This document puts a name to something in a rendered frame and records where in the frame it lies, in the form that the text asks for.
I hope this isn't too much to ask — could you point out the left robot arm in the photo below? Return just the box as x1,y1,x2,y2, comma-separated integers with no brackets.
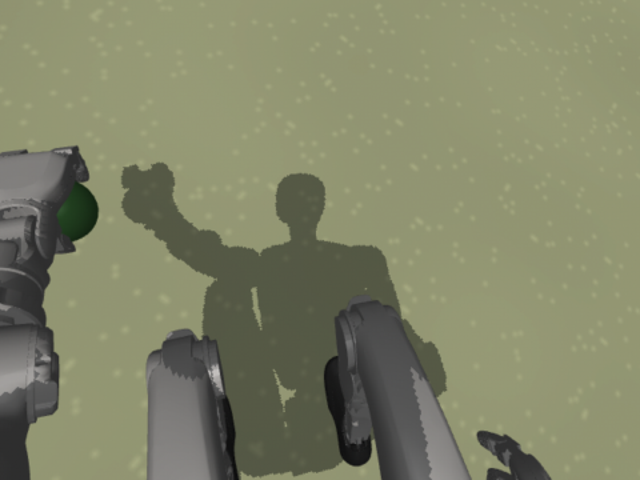
0,199,59,480

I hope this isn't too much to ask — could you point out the ball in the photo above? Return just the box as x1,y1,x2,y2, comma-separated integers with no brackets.
56,181,99,242

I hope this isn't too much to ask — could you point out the left robot hand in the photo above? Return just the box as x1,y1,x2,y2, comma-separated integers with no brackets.
0,146,89,254

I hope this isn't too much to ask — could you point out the right robot foot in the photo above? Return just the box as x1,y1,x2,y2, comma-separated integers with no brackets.
324,356,372,466

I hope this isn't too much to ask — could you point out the left robot foot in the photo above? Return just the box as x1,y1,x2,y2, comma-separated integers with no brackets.
222,396,239,480

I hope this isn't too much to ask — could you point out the right robot hand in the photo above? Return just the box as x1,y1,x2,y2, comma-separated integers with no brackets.
477,431,552,480

